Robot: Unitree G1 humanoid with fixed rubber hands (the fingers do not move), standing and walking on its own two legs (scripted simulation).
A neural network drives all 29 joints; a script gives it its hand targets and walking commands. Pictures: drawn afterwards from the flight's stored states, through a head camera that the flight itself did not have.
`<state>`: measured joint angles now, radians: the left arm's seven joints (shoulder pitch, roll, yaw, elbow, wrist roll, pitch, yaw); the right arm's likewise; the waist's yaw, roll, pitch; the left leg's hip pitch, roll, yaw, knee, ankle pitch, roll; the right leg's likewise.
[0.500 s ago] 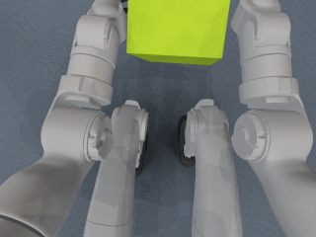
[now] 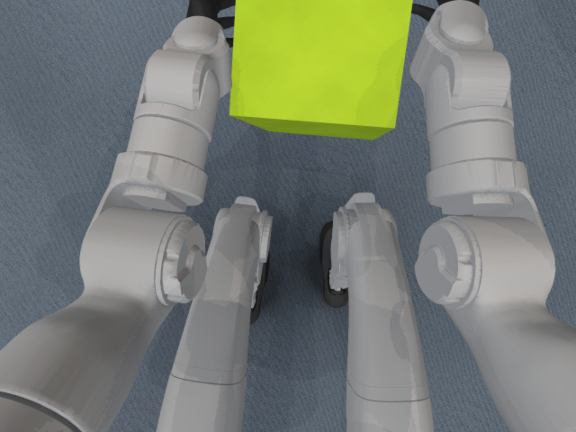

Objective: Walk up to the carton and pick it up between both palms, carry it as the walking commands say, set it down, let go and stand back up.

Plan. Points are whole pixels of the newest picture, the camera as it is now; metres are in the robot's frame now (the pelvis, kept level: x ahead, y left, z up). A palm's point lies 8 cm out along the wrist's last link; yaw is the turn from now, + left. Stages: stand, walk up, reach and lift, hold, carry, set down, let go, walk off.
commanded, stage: reach and lift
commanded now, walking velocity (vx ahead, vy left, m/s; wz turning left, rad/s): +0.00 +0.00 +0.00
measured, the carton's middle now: (323, 54) +0.54 -0.02 -0.10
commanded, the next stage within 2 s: none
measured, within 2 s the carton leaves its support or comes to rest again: neither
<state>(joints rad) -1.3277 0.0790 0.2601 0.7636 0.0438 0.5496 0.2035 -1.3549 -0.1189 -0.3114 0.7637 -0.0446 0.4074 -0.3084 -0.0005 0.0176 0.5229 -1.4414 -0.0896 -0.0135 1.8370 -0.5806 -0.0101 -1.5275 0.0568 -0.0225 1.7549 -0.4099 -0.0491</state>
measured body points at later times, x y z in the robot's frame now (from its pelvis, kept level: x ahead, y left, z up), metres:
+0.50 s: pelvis +0.01 +0.00 +0.07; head +0.25 -0.01 +0.44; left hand +0.51 +0.11 +0.03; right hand +0.53 -0.14 +0.04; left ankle +0.14 +0.12 -0.47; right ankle +0.19 -0.09 -0.47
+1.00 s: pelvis +0.01 +0.00 +0.13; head +0.22 -0.01 +0.51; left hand +0.49 +0.12 +0.10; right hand +0.51 -0.14 +0.12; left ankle +0.14 +0.12 -0.47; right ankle +0.19 -0.09 -0.47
